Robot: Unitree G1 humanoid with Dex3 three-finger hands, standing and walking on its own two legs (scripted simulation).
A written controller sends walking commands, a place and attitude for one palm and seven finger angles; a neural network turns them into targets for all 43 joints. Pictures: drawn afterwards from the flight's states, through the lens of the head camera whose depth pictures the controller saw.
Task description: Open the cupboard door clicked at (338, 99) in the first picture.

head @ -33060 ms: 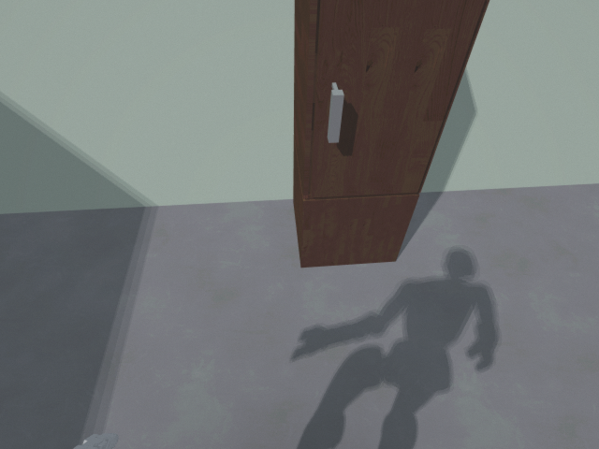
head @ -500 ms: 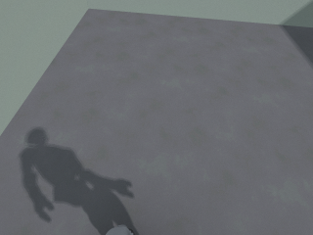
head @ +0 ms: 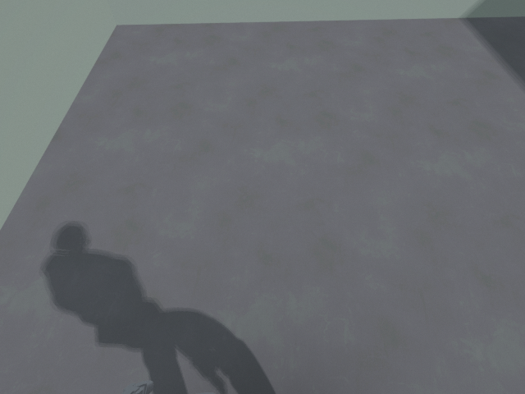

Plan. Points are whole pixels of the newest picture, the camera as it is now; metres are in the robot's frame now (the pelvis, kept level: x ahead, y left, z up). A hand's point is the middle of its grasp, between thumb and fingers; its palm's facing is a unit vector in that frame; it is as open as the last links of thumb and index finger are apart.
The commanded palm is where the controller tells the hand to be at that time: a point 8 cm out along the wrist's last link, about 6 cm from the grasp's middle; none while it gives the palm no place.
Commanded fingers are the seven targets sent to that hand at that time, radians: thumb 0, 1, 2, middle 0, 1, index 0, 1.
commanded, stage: turn to face it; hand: left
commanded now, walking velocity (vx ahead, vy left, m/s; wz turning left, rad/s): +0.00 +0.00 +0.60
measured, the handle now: out of the picture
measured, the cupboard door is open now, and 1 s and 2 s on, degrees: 44 44 44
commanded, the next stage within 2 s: none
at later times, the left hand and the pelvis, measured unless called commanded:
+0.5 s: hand out of the picture +0.15 +0.22 -0.15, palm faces +0.27 -0.93 -0.26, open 7.4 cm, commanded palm none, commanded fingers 0.00 0.90 0.90 -0.20 -0.30 -0.20 -0.30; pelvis +0.09 -0.02 +0.00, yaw +16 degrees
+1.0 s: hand out of the picture +0.01 +0.14 -0.18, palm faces +0.60 -0.77 -0.23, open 7.4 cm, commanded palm none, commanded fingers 0.00 0.90 0.90 -0.20 -0.30 -0.20 -0.30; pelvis +0.11 -0.04 -0.01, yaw +37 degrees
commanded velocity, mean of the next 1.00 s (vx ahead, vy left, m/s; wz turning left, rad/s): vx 0.00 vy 0.00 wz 0.60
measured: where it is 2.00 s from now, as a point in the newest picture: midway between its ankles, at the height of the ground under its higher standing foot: outside the picture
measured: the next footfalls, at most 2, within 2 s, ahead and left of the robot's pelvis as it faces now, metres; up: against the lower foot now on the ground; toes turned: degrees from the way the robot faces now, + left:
left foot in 0.20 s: +0.12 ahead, +0.13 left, +0.00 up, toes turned +16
right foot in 0.56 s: +0.19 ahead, -0.14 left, +0.00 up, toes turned +16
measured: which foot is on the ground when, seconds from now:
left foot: up 0.00-0.18, down 0.20-0.56, up 0.58-0.94, down 0.96-1.00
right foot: down 0.00-0.20, up 0.22-0.54, down 0.56-0.96, up 0.98-1.00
